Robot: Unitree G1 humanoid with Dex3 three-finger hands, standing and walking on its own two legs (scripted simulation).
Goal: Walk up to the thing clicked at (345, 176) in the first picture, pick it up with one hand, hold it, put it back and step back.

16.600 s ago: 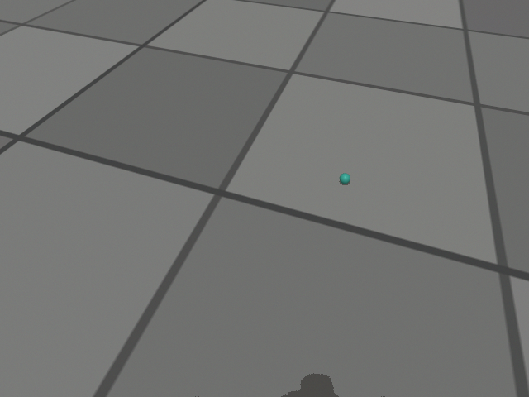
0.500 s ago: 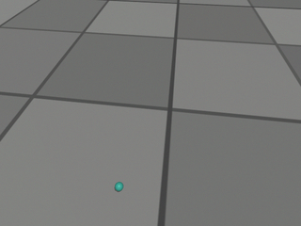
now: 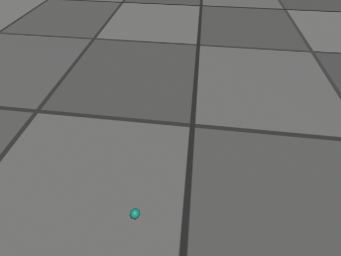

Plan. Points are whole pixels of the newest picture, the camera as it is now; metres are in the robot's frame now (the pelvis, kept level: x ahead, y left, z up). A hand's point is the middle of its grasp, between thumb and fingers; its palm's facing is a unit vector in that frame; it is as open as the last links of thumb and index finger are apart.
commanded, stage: stand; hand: left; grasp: from above
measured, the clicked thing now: (135, 213) +0.47 +0.22 -0.75
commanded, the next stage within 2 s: rise first in 0.34 s
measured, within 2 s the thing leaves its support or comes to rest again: neither
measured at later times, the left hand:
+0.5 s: hand out of the picture +0.08 +0.26 -0.15, palm faces +0.02 -0.94 -0.34, open 7.4 cm
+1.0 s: hand out of the picture +0.14 +0.26 -0.21, palm faces -0.09 -0.91 -0.41, open 13.6 cm
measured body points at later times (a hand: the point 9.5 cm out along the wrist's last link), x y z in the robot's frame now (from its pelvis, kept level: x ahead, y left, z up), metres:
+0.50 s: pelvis -0.01 +0.00 +0.00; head +0.01 +0.00 +0.45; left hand +0.07 +0.30 -0.13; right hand +0.07 -0.30 -0.13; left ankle +0.00 +0.14 -0.75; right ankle -0.01 -0.13 -0.75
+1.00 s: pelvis -0.01 +0.02 -0.06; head +0.07 +0.02 +0.38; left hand +0.14 +0.31 -0.18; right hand +0.13 -0.24 -0.17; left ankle +0.00 +0.14 -0.75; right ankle -0.01 -0.13 -0.75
